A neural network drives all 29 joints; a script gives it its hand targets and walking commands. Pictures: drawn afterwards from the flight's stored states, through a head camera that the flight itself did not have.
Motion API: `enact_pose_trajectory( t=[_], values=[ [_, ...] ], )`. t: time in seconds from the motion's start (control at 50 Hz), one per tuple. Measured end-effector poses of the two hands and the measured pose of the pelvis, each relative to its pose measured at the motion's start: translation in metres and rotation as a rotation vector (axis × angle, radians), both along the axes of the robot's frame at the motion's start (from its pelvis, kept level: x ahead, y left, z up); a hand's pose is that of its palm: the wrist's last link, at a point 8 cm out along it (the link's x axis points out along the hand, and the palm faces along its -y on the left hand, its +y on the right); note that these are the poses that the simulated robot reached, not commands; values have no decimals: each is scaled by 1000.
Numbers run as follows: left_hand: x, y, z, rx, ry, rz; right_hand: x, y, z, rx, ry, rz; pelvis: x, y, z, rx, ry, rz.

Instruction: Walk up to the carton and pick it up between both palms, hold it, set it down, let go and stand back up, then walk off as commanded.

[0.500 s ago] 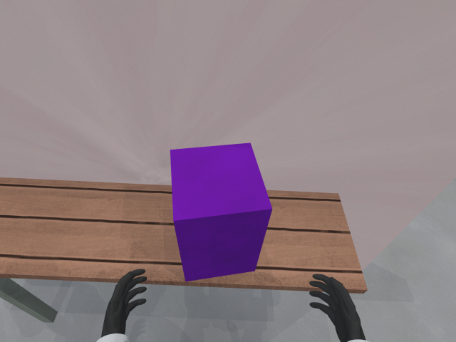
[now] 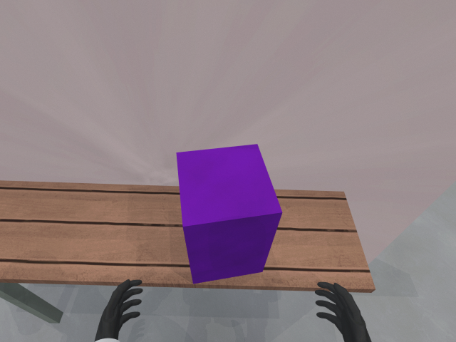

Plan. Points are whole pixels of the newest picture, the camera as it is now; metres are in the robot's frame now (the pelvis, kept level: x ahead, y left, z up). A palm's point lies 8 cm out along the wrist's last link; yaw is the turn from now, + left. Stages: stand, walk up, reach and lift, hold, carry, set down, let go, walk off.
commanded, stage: set down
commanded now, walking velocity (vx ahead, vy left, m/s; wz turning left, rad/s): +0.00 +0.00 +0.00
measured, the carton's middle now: (223, 217) +0.37 +0.02 -0.06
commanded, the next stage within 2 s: let go in 1.30 s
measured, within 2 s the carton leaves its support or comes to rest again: neither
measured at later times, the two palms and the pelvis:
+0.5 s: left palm (102, 329) +0.15 +0.22 -0.07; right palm (351, 338) +0.15 -0.21 -0.07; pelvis +0.00 +0.00 +0.00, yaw +0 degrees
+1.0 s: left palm (99, 332) +0.15 +0.23 -0.08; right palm out of the picture +0.14 -0.21 -0.08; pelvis -0.01 +0.01 +0.00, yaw -1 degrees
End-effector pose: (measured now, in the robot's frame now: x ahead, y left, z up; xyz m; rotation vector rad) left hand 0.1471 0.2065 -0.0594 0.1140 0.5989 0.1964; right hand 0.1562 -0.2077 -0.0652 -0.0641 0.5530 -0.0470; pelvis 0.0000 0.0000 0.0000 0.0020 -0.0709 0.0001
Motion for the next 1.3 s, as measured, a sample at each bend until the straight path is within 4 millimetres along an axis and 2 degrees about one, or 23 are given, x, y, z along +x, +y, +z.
enact_pose_trajectory(
  t=[0.14,0.4,0.64,0.94,1.3],
  values=[
    [4,8,-2,10,26,-19,3,-2,3,-17,2,1,0,2,1,-2,6,-1],
    [5,14,-5,19,99,-37,-6,5,-8,-26,64,7,0,5,1,-3,-4,-2],
    [2,21,-10,21,170,-48,-8,-2,-8,-67,92,-5,-6,5,0,-1,-8,-7],
    [1,24,-17,21,232,-64,-21,0,-17,-73,150,-20,-9,7,-1,2,-2,-15],
    [0,20,-21,18,252,-71,-16,-6,-21,-93,163,0,-11,5,-2,4,-1,-13]
  ],
)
